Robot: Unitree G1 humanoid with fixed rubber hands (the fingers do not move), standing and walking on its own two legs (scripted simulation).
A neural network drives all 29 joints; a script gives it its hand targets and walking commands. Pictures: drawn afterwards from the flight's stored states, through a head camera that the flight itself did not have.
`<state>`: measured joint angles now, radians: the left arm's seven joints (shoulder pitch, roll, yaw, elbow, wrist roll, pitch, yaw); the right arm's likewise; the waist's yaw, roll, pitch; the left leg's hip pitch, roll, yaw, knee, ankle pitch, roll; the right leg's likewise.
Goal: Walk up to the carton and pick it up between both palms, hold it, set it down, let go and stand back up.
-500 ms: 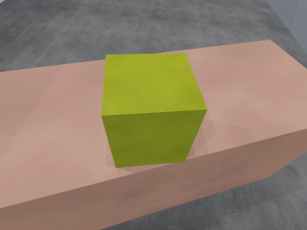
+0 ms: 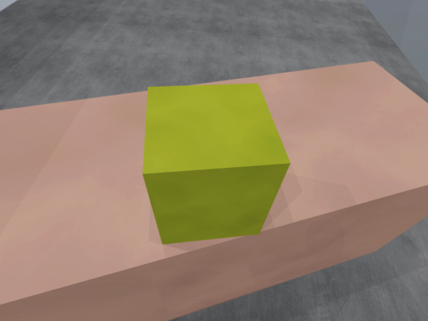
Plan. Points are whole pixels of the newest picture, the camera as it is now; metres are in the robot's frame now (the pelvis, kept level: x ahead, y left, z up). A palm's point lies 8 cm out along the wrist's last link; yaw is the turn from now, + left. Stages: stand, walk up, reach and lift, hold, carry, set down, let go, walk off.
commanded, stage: stand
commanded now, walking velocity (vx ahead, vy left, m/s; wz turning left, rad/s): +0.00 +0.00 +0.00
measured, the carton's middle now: (208, 167) +0.39 +0.02 +0.06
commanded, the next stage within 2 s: none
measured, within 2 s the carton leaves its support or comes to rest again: neither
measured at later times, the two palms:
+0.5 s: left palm out of the picture +0.03 +0.22 -0.15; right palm out of the picture -0.02 -0.22 -0.14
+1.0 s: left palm out of the picture +0.00 +0.21 -0.15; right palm out of the picture -0.04 -0.21 -0.14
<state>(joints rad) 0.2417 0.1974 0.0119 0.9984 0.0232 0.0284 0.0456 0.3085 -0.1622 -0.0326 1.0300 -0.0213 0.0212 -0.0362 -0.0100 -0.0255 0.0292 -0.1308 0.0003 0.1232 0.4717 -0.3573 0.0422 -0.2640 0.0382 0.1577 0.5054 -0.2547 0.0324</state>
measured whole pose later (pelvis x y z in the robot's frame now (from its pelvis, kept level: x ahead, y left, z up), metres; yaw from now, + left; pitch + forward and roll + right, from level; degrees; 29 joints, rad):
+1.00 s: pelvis +0.00 +0.00 +0.00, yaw +0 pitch -1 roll +0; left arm 0.23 0.14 -0.01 1.17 0.01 0.02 0.05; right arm 0.34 -0.12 -0.02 1.11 -0.02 0.01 -0.05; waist -0.01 0.00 0.05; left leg -0.08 0.01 0.12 0.45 -0.35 0.03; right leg -0.22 0.03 0.14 0.48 -0.24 0.03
